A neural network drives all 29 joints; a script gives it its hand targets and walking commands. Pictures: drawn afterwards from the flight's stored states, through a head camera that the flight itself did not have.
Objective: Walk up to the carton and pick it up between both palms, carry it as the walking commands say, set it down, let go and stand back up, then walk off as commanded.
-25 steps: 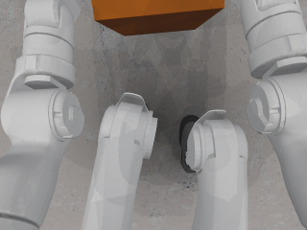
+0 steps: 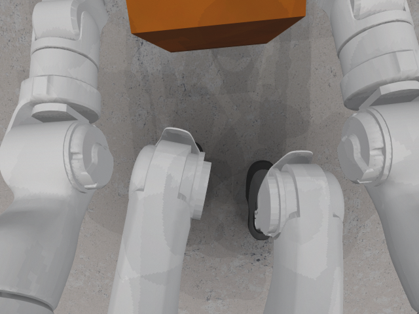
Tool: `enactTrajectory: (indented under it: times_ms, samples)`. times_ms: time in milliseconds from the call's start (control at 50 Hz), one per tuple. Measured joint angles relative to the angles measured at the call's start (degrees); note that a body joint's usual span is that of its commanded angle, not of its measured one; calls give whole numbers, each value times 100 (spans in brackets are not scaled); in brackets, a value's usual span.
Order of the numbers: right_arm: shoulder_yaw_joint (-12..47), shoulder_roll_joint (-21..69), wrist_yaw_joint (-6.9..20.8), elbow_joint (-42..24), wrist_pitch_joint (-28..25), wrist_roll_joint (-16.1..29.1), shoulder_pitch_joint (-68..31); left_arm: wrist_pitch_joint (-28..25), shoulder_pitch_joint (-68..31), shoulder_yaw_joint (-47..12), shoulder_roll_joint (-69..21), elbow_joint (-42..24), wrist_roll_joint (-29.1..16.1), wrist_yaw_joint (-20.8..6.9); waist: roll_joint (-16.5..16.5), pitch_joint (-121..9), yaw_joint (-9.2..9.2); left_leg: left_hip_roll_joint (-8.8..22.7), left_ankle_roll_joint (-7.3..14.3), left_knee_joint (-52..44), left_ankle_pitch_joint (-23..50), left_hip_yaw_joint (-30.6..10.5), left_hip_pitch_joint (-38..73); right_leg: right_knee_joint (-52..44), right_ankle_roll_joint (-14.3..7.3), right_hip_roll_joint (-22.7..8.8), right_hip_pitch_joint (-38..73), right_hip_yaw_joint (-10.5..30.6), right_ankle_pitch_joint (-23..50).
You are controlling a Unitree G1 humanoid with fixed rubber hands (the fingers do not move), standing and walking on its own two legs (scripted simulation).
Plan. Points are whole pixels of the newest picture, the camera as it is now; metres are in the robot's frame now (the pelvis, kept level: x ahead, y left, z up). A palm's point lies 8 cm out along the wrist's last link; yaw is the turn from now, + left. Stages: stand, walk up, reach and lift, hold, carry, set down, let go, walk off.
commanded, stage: set down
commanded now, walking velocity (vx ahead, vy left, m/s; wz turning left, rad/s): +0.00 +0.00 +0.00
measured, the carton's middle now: out of the picture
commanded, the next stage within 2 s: none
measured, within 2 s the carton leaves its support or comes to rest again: neither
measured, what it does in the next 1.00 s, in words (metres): stands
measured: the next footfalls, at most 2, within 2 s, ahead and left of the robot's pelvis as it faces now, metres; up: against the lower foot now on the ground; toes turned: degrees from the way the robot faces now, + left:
none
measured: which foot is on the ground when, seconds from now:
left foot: down 0.00-1.00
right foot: down 0.00-1.00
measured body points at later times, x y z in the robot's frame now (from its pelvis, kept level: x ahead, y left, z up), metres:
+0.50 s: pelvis +0.00 +0.00 +0.00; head +0.38 +0.03 +0.23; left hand +0.54 +0.25 -0.18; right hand +0.60 -0.05 -0.17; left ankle +0.12 +0.11 -0.33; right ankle +0.10 -0.09 -0.33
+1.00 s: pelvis -0.01 +0.00 +0.02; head +0.37 +0.05 +0.25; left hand +0.55 +0.28 -0.13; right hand +0.62 -0.07 -0.13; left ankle +0.12 +0.11 -0.33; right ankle +0.10 -0.09 -0.33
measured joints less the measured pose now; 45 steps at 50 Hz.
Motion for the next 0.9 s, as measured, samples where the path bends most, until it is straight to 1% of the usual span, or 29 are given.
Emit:
enactTrajectory:
  times_ms: [160,300,380,480,540,600,740,820,900]
  samples:
    - [-58,9,33,-2,-29,-52,15,-56,-2,51,1,60,-19,-44,18,2,-6,11,3,25,6,6,-14,30,-16,-29,-12,-14,-2]
    - [-58,-1,-12,5,-114,-7,8,-209,-78,101,-17,223,-65,18,56,4,-4,13,5,0,17,7,-27,9,-24,-55,-18,-18,0]
    - [-4,-7,-44,60,-170,29,-49,-337,-169,103,8,406,-127,88,81,4,-18,11,7,-32,27,6,-35,-21,-26,-73,-19,-19,1]
    - [96,-13,-100,150,-260,110,-129,-554,-357,53,55,750,-178,292,112,4,-30,19,11,-67,28,-20,-55,-77,-34,-96,-24,-47,2]
    - [205,-46,-154,158,-322,191,-182,-703,-495,-19,119,957,-292,427,132,1,-36,35,26,-91,29,-21,-78,-111,-42,-122,-40,-61,4]
    - [310,-144,-194,175,-350,267,-236,-802,-611,-112,220,1123,-433,504,156,-3,-30,58,53,-107,35,-4,-107,-129,-54,-158,-65,-70,7]
    - [525,-412,-187,129,-334,468,-287,-879,-663,-396,537,1192,-859,528,180,-7,-27,130,140,-157,97,61,-185,-173,-74,-246,-132,-78,50]
    - [623,-518,-180,-47,-267,605,-262,-814,-582,-593,638,1000,-1076,552,210,-2,-40,143,188,-181,148,84,-205,-197,-58,-284,-130,-75,76]
    - [666,-582,-238,-301,-147,690,-216,-669,-567,-763,647,719,-1226,636,203,6,-68,87,198,-262,211,74,-143,-268,-52,-344,-26,-78,87]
